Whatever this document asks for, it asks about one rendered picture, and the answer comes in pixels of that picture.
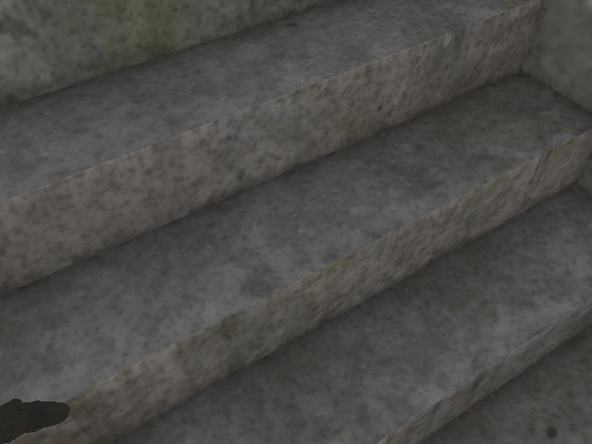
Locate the robot left hand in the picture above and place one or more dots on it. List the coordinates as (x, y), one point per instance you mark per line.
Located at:
(17, 417)

